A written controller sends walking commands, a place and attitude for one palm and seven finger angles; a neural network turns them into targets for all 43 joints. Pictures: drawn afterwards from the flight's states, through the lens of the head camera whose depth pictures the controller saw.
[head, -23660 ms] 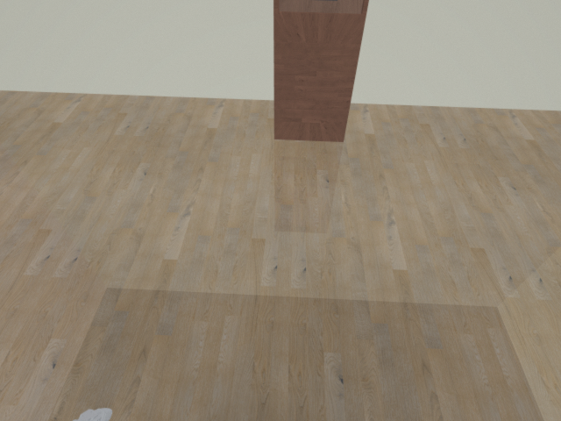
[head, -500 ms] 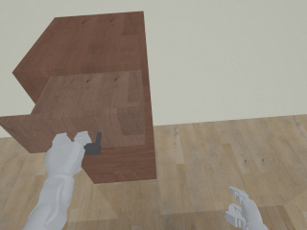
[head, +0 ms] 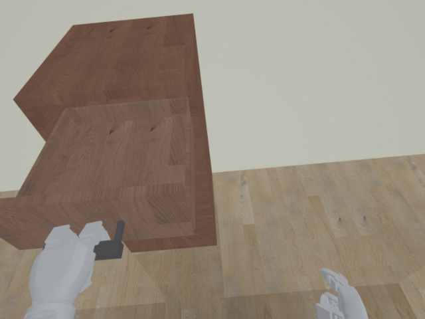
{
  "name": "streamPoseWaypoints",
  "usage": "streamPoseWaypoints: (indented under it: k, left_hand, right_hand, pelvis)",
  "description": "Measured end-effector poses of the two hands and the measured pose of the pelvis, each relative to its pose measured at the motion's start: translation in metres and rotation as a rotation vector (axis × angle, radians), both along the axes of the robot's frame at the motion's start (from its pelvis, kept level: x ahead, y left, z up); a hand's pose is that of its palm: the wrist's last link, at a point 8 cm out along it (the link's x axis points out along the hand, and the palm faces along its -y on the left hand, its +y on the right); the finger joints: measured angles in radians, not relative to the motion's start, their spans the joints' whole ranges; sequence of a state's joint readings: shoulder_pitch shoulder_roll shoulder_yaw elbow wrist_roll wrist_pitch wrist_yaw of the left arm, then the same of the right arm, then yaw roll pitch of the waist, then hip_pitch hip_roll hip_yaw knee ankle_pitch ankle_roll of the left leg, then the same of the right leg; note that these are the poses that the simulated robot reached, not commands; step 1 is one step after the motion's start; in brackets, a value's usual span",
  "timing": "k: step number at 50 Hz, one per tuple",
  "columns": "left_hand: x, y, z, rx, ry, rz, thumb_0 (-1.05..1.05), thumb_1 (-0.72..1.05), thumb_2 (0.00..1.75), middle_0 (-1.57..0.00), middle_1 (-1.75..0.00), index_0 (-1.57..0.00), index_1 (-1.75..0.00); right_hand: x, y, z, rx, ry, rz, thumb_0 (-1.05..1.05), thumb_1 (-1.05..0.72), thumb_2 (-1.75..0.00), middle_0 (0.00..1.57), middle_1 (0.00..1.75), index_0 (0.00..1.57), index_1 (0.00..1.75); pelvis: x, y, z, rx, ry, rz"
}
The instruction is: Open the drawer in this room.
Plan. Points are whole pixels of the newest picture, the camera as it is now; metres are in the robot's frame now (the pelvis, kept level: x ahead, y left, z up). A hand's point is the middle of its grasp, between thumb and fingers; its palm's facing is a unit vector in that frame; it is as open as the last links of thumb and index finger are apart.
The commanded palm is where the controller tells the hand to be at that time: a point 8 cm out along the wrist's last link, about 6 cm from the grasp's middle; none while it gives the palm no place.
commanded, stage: pull the drawer open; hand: left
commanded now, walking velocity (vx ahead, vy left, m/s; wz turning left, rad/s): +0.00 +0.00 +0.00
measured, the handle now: (86, 240) +0.24 +0.26 +0.05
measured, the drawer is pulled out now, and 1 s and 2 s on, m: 0.28 0.30 0.30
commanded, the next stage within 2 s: open the thumb to release the handle in 0.26 s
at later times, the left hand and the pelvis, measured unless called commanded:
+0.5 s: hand (76, 282) +0.17 +0.26 +0.03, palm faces +0.06 -0.09 -0.99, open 6.1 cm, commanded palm +0.15 +0.25 +0.08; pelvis -0.01 +0.01 -0.01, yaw +1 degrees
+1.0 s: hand (77, 284) +0.17 +0.25 +0.03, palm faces +0.05 -0.10 -0.99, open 13.4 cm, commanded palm +0.14 +0.24 +0.08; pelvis -0.02 +0.01 +0.00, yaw +1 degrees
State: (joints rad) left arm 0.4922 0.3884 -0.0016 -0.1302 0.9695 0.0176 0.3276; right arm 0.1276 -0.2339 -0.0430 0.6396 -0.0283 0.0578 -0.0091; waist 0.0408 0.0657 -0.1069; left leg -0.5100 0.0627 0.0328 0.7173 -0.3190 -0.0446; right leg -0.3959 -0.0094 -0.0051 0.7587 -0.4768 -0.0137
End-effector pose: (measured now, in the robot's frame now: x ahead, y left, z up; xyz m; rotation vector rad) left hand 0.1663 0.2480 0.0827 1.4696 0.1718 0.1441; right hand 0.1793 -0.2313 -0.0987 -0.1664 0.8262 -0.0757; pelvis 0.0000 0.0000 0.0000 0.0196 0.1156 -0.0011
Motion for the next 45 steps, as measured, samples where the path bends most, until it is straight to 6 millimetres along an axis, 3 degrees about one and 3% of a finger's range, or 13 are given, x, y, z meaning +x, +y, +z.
streamPoseWaypoints:
  k: [6,26,32,45]
  left_hand:
    - [-0.019,-0.002,0.000,0.000,-0.012,-0.010,0.04,0.68,0.76,-0.28,-1.35,-0.41,-1.32]
    - [-0.015,0.006,-0.002,0.004,-0.072,0.041,0.01,0.62,0.77,-0.34,-1.34,-0.40,-1.31]
    - [-0.011,0.005,-0.001,-0.003,-0.048,0.057,0.01,0.41,0.69,-0.37,-1.31,-0.39,-1.29]
    - [-0.018,0.006,0.000,-0.006,-0.035,0.028,0.00,-0.31,0.39,-0.33,-1.22,-0.34,-1.22]
  right_hand:
    - [0.001,0.002,0.000,-0.003,-0.016,0.017,0.02,-0.90,-0.90,0.20,0.30,0.20,0.30]
    - [0.009,0.027,-0.004,0.011,-0.026,0.061,0.01,-0.90,-0.90,0.20,0.30,0.20,0.30]
    - [0.008,0.030,-0.002,0.006,-0.020,0.067,0.02,-0.90,-0.90,0.20,0.30,0.20,0.30]
    - [0.008,0.024,0.006,-0.013,-0.053,0.069,0.01,-0.90,-0.90,0.20,0.30,0.20,0.30]
  pelvis:
    - [-0.004,0.001,-0.003,-0.002,0.002,0.001]
    - [-0.009,0.007,-0.007,-0.011,-0.002,0.021]
    - [-0.011,0.006,-0.003,-0.009,-0.015,0.023]
    - [-0.015,0.005,-0.001,-0.012,-0.023,0.024]
